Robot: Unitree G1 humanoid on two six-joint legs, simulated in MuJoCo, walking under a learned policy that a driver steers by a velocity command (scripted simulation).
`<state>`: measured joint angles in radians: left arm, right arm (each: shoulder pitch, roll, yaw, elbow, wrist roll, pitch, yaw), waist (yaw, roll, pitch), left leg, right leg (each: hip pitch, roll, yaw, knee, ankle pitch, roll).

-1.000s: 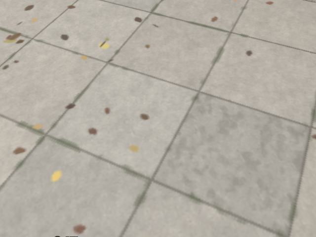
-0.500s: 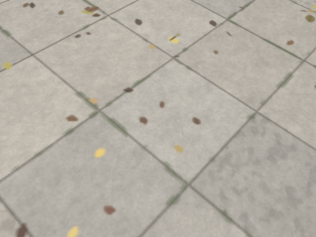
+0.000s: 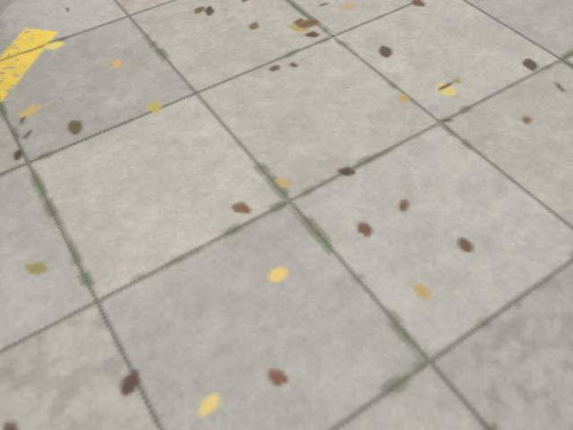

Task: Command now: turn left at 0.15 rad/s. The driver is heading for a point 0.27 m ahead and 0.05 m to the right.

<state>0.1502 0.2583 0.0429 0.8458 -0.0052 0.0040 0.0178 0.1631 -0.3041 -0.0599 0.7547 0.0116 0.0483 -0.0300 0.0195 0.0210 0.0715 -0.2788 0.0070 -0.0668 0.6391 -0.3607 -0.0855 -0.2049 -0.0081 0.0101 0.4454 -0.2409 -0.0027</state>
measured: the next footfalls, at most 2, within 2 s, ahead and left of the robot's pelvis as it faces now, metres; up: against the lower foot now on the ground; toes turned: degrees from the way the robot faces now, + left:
left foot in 0.04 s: +0.03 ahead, +0.14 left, +0.00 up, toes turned -3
right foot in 0.52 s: +0.04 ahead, -0.13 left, +0.00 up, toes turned -16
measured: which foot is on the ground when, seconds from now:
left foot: up 0.00-0.02, down 0.04-0.52, up 0.54-0.94, down 0.96-1.00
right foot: down 0.00-0.22, up 0.24-0.50, down 0.52-1.00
